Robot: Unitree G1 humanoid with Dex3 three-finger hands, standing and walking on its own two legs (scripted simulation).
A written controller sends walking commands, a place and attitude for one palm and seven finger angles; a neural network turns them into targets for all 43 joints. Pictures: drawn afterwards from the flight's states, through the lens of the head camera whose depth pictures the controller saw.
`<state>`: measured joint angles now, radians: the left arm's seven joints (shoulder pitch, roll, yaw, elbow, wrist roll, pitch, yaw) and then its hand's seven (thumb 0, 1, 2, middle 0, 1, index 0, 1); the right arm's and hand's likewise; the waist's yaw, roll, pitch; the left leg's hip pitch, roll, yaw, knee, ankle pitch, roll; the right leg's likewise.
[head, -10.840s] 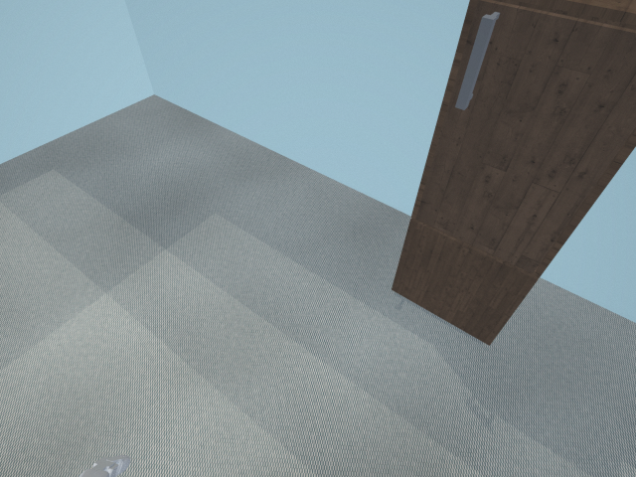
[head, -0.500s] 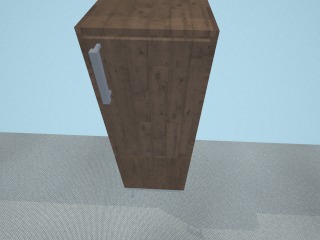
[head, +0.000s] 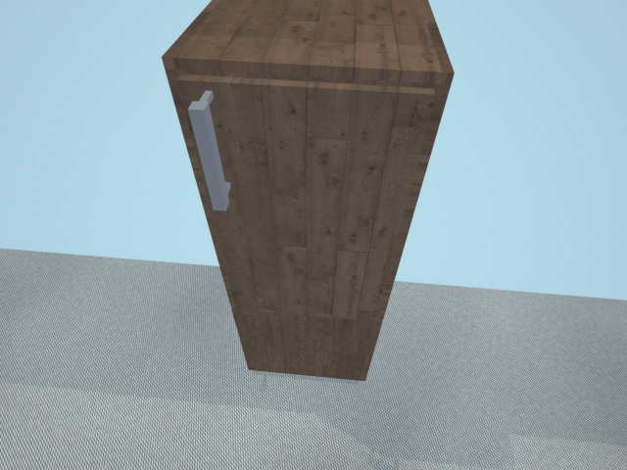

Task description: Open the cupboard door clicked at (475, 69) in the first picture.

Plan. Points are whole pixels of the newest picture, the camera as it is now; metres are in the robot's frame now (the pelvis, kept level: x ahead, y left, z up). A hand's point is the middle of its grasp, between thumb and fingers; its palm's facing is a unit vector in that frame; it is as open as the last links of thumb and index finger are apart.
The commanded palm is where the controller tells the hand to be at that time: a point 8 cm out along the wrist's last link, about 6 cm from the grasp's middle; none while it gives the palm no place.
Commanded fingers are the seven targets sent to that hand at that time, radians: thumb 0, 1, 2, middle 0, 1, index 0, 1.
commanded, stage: come to a stop and stand still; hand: left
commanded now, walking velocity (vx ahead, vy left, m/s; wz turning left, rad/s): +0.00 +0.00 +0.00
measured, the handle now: (214, 154) +0.51 +0.19 +0.14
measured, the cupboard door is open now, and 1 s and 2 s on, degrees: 0 0 0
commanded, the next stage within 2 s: look again from close up in 0.06 s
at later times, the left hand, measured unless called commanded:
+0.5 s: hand out of the picture +0.06 +0.24 -0.16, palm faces -0.02 -0.95 -0.32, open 7.4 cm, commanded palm none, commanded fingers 0.00 0.90 0.90 -0.20 -0.30 -0.20 -0.30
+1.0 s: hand (140, 397) +0.20 +0.24 -0.01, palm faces +0.27 -0.96 -0.11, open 7.6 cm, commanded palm +0.11 +0.28 -0.05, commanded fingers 0.00 0.64 0.79 -0.22 -0.47 -0.22 -0.47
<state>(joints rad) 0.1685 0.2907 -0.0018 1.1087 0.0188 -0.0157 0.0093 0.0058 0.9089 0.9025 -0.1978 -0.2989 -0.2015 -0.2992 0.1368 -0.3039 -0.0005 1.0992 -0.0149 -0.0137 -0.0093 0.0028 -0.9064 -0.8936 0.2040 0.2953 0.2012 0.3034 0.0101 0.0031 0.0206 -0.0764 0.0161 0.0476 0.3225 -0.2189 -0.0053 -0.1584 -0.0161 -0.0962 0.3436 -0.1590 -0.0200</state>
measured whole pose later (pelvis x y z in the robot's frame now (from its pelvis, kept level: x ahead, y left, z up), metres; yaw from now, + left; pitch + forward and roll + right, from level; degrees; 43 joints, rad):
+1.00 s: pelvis -0.01 +0.00 -0.01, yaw +1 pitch +1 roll +1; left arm 0.29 0.22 0.20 0.32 -0.22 -0.31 -0.07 0.01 0.84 0.87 -0.20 -0.34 -0.21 -0.35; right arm 0.24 -0.26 -0.02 0.77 0.03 -0.23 -0.06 0.01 -0.91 -0.89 0.20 0.30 0.20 0.30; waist 0.00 0.02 -0.01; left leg -0.24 0.00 0.04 0.53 -0.30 0.00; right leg -0.33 -0.04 -0.10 0.55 -0.25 -0.02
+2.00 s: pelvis -0.01 +0.03 -0.02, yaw +0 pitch +1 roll -2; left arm 0.08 0.41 0.41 0.10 -0.35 -0.10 -0.41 0.00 -0.30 0.39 -0.28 -1.07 -0.29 -1.07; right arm 0.26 -0.25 0.07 0.60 0.06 -0.30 -0.11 0.01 -0.90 -0.89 0.20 0.30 0.20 0.30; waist 0.02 0.03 -0.05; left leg -0.31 0.01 0.03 0.68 -0.39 0.03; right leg -0.35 -0.03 -0.10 0.61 -0.28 0.01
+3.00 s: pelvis +0.00 +0.00 -0.01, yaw +0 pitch -1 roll +0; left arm -0.19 0.48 0.46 0.29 -0.31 0.11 -0.47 -0.01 -0.50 0.30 -0.30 -1.20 -0.30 -1.20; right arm 0.24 -0.28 0.08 0.59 0.08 -0.21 -0.12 0.01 -0.90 -0.89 0.20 0.30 0.20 0.30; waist 0.04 0.06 -0.03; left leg -0.16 0.02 0.03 0.49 -0.30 0.00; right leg -0.23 -0.02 -0.10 0.47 -0.22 -0.02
